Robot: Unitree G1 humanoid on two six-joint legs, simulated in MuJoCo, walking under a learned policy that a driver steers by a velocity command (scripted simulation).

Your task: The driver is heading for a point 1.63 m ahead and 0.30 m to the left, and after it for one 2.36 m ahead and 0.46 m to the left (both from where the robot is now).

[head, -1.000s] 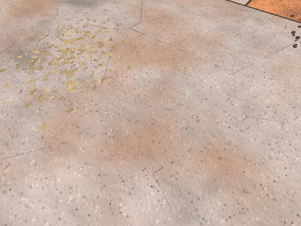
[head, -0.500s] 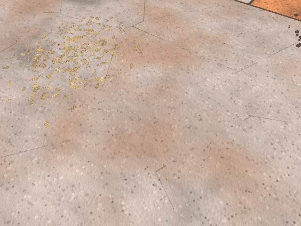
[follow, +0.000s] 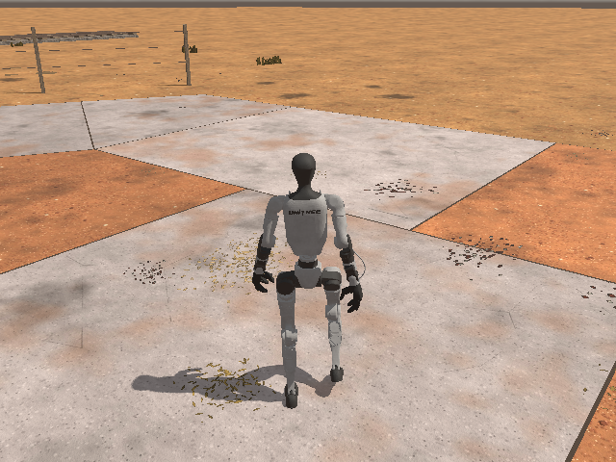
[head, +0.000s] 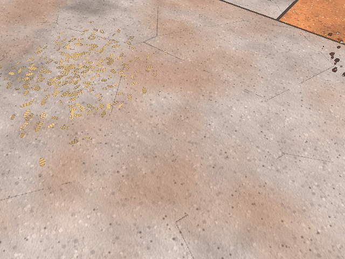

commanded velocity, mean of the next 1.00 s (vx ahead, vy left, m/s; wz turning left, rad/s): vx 0.48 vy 0.00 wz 0.30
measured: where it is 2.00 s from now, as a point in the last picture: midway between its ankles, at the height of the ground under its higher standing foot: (115, 146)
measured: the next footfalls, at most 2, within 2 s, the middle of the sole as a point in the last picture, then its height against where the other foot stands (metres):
right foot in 0.28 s outside the picture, level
left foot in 0.82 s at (129, 237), level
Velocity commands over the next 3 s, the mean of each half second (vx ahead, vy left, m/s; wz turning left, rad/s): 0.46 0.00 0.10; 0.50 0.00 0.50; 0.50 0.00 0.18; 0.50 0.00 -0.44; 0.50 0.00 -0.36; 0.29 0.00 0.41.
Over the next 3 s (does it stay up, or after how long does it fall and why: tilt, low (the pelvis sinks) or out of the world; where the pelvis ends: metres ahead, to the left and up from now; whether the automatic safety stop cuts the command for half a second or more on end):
stays up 1.58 0.22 -0.02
